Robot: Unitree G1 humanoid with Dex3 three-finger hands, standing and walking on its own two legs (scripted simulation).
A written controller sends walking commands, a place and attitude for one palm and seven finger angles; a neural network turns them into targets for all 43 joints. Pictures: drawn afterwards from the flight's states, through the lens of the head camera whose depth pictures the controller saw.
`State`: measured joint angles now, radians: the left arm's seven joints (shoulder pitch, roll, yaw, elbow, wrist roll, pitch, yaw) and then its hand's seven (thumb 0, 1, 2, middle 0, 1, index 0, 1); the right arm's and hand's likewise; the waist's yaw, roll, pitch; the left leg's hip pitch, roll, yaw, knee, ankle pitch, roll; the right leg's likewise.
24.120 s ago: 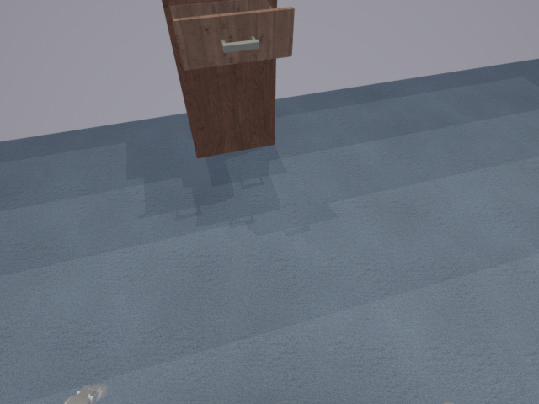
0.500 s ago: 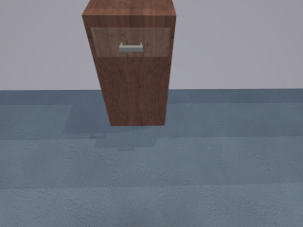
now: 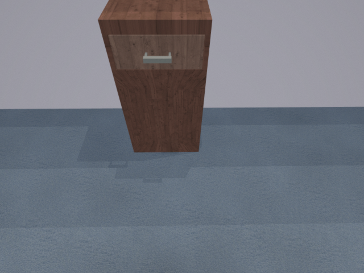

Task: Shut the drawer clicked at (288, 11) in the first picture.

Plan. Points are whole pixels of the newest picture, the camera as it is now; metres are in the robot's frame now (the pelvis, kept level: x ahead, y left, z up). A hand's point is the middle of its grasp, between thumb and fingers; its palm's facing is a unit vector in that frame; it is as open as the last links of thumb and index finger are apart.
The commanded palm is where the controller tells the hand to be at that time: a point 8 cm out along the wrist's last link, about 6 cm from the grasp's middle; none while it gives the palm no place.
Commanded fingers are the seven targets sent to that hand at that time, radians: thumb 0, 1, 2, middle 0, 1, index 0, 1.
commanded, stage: stand and wait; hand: left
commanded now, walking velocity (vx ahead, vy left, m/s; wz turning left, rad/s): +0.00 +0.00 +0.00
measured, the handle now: (157, 57) +0.95 +0.16 -0.03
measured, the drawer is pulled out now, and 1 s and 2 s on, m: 0.00 0.00 0.00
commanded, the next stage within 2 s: none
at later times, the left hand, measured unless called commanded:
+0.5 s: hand out of the picture +0.09 +0.23 -0.16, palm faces -0.03 -0.95 -0.32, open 7.4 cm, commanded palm none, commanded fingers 0.00 0.90 0.90 -0.20 -0.30 -0.20 -0.30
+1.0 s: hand out of the picture +0.10 +0.22 -0.16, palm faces -0.03 -0.95 -0.32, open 7.4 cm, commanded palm none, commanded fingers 0.00 0.90 0.90 -0.20 -0.30 -0.20 -0.30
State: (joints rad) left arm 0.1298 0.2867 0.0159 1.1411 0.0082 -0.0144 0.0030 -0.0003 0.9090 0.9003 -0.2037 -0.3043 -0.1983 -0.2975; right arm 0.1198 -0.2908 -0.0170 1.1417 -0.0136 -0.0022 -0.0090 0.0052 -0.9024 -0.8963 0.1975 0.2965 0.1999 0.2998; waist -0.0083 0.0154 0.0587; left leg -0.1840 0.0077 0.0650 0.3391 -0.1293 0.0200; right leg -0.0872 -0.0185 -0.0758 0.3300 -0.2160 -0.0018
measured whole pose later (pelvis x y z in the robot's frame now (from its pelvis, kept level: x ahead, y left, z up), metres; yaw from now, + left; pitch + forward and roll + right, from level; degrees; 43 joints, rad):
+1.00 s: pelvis +0.03 -0.02 +0.00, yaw -1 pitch -1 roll +0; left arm 0.12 0.30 0.01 1.14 0.01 -0.02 0.01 0.00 0.91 0.90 -0.21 -0.30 -0.20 -0.30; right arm 0.11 -0.31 -0.01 1.14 -0.01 0.00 -0.01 0.01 -0.90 -0.90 0.20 0.30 0.20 0.30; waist -0.01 0.01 0.05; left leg -0.13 0.03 0.07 0.30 -0.15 -0.01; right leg -0.03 0.00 -0.07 0.28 -0.23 -0.02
